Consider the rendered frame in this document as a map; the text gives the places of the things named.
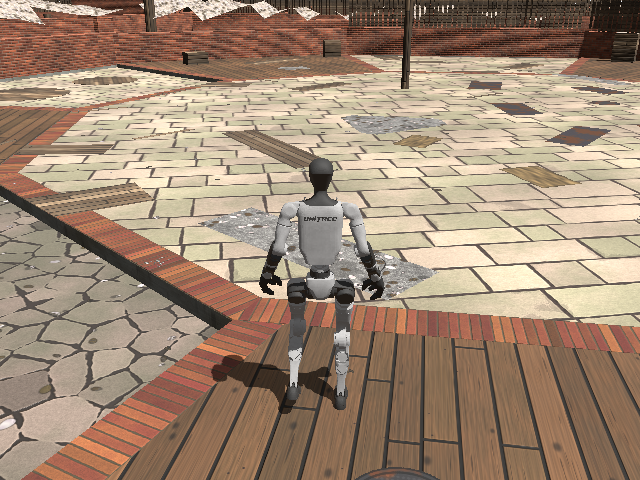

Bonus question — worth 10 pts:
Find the left robot forearm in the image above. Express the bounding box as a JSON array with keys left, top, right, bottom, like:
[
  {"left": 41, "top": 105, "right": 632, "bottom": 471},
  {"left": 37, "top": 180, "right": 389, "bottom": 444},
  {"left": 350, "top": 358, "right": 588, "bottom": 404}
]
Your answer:
[{"left": 262, "top": 241, "right": 282, "bottom": 279}]

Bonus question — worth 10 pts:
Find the right robot shin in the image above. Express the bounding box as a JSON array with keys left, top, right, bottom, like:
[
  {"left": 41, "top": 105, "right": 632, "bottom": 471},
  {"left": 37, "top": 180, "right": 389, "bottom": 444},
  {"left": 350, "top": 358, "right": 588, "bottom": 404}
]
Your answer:
[{"left": 335, "top": 332, "right": 350, "bottom": 397}]

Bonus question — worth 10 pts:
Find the right robot upper arm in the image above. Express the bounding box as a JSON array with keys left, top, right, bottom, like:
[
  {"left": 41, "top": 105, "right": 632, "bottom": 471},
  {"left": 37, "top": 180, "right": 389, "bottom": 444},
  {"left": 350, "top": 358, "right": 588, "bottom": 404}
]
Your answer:
[{"left": 341, "top": 202, "right": 370, "bottom": 258}]

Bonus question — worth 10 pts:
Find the right robot hand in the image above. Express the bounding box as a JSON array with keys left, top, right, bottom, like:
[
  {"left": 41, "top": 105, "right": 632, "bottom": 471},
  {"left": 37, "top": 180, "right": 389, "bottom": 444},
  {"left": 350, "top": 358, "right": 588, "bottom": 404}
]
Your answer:
[{"left": 362, "top": 276, "right": 385, "bottom": 300}]

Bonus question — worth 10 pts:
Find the left robot upper arm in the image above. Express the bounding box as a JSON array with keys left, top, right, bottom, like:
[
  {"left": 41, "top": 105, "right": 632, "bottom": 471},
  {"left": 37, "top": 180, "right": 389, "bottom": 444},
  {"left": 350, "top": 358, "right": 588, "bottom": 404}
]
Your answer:
[{"left": 272, "top": 201, "right": 300, "bottom": 256}]

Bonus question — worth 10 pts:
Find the right robot forearm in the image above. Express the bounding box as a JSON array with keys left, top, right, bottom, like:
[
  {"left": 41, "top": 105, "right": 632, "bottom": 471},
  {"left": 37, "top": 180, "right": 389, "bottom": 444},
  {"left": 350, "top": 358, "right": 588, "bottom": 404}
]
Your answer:
[{"left": 360, "top": 241, "right": 382, "bottom": 282}]

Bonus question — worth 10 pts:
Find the left robot hand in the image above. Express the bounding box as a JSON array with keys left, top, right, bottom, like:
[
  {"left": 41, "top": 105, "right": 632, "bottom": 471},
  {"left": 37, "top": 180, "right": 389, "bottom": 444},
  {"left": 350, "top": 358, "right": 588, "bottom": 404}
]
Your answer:
[{"left": 259, "top": 274, "right": 282, "bottom": 295}]

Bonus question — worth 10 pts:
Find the robot torso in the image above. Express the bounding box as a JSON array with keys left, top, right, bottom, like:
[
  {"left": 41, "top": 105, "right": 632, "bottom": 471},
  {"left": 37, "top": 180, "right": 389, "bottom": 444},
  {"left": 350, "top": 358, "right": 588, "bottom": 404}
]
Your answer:
[{"left": 297, "top": 197, "right": 344, "bottom": 300}]

